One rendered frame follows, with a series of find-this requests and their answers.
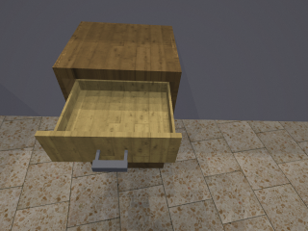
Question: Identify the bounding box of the cabinet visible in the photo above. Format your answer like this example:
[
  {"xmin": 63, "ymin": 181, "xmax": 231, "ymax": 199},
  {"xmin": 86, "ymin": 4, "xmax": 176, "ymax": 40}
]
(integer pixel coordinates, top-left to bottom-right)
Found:
[{"xmin": 52, "ymin": 21, "xmax": 182, "ymax": 168}]

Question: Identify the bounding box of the drawer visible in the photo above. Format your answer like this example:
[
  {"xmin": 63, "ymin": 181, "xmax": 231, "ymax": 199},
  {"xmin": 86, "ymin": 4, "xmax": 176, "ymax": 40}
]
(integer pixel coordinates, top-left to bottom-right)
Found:
[{"xmin": 35, "ymin": 79, "xmax": 182, "ymax": 163}]

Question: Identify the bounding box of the handle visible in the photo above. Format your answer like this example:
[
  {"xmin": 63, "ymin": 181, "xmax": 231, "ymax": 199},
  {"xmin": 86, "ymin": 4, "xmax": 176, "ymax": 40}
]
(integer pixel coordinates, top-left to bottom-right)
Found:
[{"xmin": 91, "ymin": 149, "xmax": 128, "ymax": 172}]

